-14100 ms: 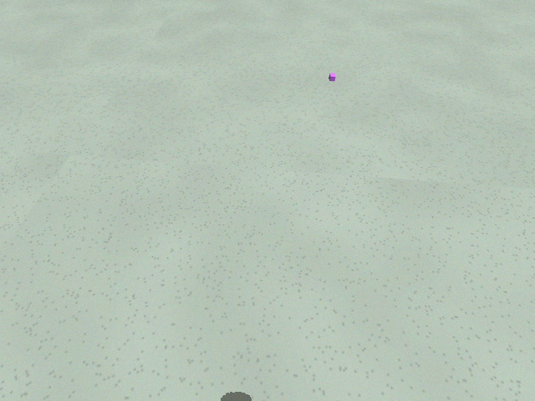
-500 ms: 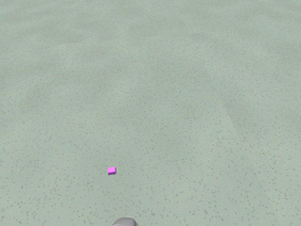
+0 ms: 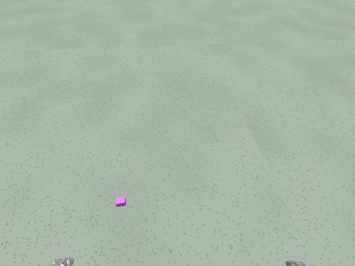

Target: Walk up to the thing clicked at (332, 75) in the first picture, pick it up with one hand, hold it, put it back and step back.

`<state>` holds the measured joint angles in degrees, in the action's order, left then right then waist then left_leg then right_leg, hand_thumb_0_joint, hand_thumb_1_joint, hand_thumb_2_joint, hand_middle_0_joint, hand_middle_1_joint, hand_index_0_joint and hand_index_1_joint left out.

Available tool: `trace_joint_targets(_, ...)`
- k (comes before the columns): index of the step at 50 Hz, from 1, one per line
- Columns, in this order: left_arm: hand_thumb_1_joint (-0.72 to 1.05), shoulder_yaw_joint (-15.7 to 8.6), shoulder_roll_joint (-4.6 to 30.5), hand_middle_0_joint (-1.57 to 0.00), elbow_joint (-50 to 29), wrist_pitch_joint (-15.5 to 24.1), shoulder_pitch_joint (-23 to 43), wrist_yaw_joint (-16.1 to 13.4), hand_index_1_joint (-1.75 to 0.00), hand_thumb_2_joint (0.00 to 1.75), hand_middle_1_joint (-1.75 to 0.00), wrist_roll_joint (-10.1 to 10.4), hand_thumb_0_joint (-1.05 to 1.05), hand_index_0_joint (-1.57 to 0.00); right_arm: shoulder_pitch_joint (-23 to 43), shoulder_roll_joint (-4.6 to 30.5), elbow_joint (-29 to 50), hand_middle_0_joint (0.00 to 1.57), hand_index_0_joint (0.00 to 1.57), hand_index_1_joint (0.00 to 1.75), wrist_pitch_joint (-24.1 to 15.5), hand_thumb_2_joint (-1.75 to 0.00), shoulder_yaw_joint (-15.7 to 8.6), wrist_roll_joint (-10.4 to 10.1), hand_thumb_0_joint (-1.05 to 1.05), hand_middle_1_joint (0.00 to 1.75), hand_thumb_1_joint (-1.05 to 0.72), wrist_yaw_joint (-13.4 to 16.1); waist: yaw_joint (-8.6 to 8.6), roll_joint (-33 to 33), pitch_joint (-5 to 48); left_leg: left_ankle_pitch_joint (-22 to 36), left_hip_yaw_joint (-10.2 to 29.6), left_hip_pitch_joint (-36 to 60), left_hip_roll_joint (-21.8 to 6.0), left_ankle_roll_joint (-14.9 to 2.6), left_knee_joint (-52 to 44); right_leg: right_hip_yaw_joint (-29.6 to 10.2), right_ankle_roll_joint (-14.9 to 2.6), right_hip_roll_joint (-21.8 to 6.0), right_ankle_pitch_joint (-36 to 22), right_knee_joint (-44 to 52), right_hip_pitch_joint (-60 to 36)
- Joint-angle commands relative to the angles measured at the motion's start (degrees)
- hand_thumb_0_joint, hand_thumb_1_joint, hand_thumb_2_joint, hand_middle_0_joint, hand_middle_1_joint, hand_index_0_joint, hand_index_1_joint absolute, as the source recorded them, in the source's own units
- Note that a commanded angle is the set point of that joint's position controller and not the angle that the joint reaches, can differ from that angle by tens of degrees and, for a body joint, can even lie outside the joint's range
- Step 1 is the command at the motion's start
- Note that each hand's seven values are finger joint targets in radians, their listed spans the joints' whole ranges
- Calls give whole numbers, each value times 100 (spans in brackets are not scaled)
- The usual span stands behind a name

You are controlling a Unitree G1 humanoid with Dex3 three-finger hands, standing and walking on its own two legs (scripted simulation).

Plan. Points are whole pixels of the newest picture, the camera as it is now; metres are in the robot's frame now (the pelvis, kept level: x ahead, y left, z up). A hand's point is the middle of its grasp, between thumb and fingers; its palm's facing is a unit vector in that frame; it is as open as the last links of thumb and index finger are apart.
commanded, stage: stand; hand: left
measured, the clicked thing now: (121, 201) +0.59 +0.31 -0.76
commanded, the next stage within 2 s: none
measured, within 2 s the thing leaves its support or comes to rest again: neither
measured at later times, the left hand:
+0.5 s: hand out of the picture +0.05 +0.26 -0.16, palm faces -0.03 -0.94 -0.33, open 7.4 cm
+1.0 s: hand out of the picture +0.11 +0.25 -0.15, palm faces -0.02 -0.94 -0.34, open 7.4 cm
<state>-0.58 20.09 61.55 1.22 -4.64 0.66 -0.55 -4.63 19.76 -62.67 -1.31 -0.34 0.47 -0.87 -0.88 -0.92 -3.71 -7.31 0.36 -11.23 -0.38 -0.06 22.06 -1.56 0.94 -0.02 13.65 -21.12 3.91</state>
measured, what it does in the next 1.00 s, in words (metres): stands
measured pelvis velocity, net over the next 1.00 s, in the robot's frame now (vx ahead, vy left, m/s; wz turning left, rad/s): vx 0.03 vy -0.01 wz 0.00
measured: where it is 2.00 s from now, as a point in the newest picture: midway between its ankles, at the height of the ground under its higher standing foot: outside the picture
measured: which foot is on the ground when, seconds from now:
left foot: down 0.00-1.00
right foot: down 0.00-1.00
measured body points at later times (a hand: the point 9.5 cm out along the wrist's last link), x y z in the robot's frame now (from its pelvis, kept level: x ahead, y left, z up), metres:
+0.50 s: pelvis +0.00 +0.00 +0.00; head +0.02 +0.01 +0.45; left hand +0.05 +0.31 -0.14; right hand +0.09 -0.29 -0.13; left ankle +0.06 +0.12 -0.74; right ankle -0.02 -0.13 -0.74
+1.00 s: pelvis +0.03 -0.01 +0.00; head +0.04 +0.00 +0.45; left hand +0.11 +0.30 -0.13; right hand +0.12 -0.30 -0.13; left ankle +0.06 +0.12 -0.74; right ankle -0.02 -0.13 -0.74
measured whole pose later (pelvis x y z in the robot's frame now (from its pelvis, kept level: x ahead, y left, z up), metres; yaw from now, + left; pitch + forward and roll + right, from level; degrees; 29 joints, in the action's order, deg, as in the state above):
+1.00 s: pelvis +0.03 -0.01 +0.00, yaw +0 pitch -2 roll +0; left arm -0.7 19.9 64.6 0.7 -5.5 0.1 -0.6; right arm -3.3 19.9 -65.8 -1.1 0.2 0.3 -0.4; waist -0.5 -0.1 -3.0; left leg -8.1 0.4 -9.7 -0.3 0.3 19.5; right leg -1.5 0.7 -0.2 13.8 -17.4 1.8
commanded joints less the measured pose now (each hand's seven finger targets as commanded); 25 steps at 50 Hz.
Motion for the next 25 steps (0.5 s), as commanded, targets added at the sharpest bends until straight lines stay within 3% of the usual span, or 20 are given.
trace_joint_targets(1,90,-272,1157,-20,-135,104,140,-63,-30,90,-30,22,0,-20,432,1175,262,20,20,30,-150,-90,-257,-15,0,30,-90,74,97,302,404,-337,826,188,-697,-149,-660,-473,-201,-602,-201,483,251)
trace_joint_targets(8,90,-246,1127,-20,47,66,12,-48,-30,90,-30,6,0,-20,478,1323,125,20,20,30,-124,-90,-285,-5,0,30,-90,97,118,394,437,-900,935,258,-746,-133,-897,-406,-202,-538,-58,492,439)
trace_joint_targets(16,90,-193,1174,-20,77,105,-9,-79,-30,90,-30,20,0,-20,341,1260,26,20,20,30,-101,-90,-265,-10,0,30,-90,88,19,26,622,57,711,666,-679,-164,-505,-504,-211,-652,-384,619,560)
trace_joint_targets(19,90,-206,1216,-20,106,61,-45,-87,-30,90,-30,18,0,-20,270,1303,-12,20,20,30,-65,-90,-266,-9,0,30,-90,90,-9,181,501,-621,839,397,-702,-154,-722,-438,-215,-583,-92,564,559)
trace_joint_targets(20,90,-189,1185,-20,105,62,-115,-90,-30,90,-30,17,0,-20,388,1282,13,20,20,30,-62,-90,-255,-4,0,30,-90,88,64,150,439,-581,829,373,-699,-165,-695,-435,-216,-607,-130,577,594)
trace_joint_targets(22,90,-172,1142,-20,118,70,-147,-94,-30,90,-30,4,0,-20,373,1267,13,20,20,30,-63,-90,-249,-13,0,30,-90,84,36,118,461,-245,779,440,-689,-167,-613,-457,-210,-644,-288,578,561)
trace_joint_targets(25,90,-193,1200,-20,114,79,-174,-102,-30,90,-30,16,0,-20,299,1230,-17,20,20,30,-62,-90,-229,-10,0,30,-90,81,30,156,444,-227,758,417,-652,-161,-619,-468,-207,-651,-286,592,535)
